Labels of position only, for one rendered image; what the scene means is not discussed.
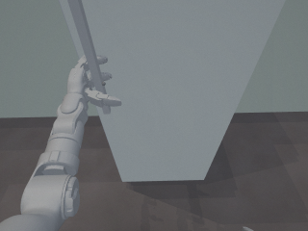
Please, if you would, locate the robot left hand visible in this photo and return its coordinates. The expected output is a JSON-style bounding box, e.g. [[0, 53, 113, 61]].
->
[[66, 55, 122, 108]]

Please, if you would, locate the handle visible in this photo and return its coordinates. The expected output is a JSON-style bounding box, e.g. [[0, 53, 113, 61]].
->
[[67, 0, 111, 115]]

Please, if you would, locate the left robot forearm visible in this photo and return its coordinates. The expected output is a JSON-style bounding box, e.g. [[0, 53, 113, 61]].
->
[[20, 92, 89, 214]]

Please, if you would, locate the robot left upper arm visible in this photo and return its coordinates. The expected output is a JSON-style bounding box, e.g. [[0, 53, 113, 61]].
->
[[0, 174, 80, 231]]

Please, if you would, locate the fridge door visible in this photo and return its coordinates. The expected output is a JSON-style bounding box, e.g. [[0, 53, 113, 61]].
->
[[59, 0, 286, 182]]

